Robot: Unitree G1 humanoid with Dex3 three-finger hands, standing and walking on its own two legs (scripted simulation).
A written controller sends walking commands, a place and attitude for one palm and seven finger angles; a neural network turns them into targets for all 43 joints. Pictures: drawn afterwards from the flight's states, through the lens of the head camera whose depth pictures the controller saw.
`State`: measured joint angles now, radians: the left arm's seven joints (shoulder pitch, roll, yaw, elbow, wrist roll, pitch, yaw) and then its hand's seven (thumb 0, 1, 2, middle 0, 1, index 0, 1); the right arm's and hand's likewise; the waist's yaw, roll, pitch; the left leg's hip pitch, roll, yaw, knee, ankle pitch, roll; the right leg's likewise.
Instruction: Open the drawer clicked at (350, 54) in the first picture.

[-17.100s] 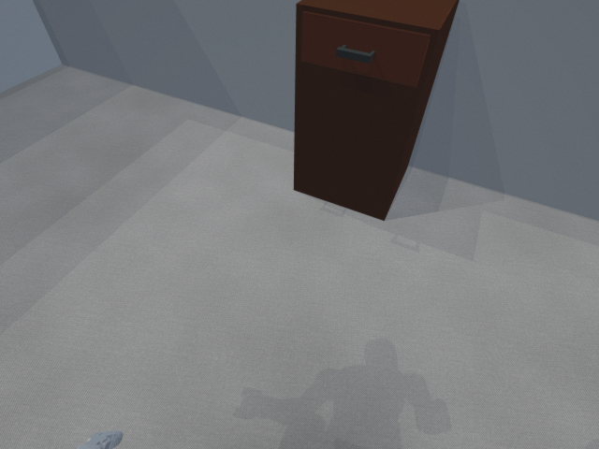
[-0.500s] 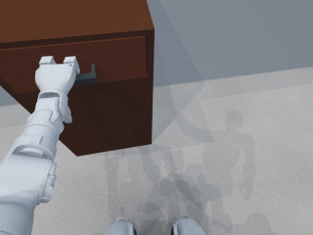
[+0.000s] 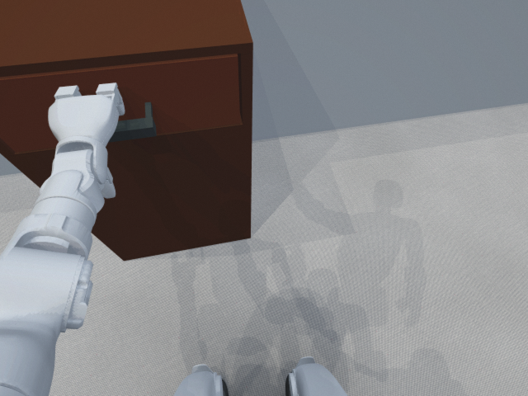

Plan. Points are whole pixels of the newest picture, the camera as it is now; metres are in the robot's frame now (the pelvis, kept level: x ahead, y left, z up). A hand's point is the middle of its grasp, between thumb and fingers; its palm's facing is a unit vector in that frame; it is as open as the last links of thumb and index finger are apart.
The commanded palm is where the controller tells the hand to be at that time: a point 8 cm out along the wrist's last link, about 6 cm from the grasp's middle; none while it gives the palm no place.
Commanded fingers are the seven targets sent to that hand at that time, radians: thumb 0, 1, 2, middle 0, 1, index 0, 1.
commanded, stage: lift the fingers back up to retry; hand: left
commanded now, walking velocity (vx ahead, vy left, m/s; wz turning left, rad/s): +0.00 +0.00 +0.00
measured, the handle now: (118, 121) +0.56 +0.21 +0.02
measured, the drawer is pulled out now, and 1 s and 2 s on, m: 0.00 0.00 0.00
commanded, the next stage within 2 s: re-aim the fingers above the handle in 0.64 s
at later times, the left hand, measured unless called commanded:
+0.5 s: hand (93, 116) +0.52 +0.21 +0.09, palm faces +0.01 -0.01 -1.00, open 13.8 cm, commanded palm +0.49 +0.21 +0.14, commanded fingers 0.00 -0.50 0.30 -0.30 -1.20 -0.30 -1.20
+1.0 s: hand (81, 118) +0.51 +0.23 +0.09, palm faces +0.02 +0.03 -1.00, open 13.9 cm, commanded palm +0.49 +0.22 +0.14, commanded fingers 0.00 -0.50 0.30 -0.30 -1.20 -0.30 -1.20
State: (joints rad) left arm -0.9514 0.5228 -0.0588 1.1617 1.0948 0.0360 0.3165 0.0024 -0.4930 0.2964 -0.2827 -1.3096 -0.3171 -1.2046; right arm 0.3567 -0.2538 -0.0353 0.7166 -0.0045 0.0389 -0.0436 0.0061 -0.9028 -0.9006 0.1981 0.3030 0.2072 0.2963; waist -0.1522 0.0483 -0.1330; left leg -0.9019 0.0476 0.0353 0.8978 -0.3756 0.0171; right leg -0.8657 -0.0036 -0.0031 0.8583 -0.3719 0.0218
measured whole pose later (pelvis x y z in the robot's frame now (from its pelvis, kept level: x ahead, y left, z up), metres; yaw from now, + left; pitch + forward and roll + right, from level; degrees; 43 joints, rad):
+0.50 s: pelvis +0.04 +0.00 +0.03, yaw +0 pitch +17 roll -1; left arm -0.81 0.44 -0.06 0.98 1.06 0.08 0.29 0.00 -0.49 0.30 -0.34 -1.21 -0.33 -1.21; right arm 0.34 -0.25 -0.06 0.74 0.00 0.07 -0.02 0.01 -0.90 -0.90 0.20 0.30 0.21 0.30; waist -0.10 0.07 -0.14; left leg -0.66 0.04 0.04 0.73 -0.36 0.01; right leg -0.62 -0.01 0.00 0.68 -0.35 0.02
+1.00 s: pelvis +0.04 -0.02 +0.03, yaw +1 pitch +16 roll +0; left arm -0.83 0.49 -0.03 1.03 1.09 0.04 0.32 0.00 -0.49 0.30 -0.32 -1.20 -0.32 -1.20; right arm 0.30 -0.27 -0.07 0.74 0.01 0.06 -0.03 0.01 -0.90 -0.90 0.20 0.30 0.21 0.30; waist -0.09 0.05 -0.11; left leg -0.63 0.05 0.02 0.69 -0.34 -0.01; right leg -0.61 0.00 -0.02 0.68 -0.35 0.00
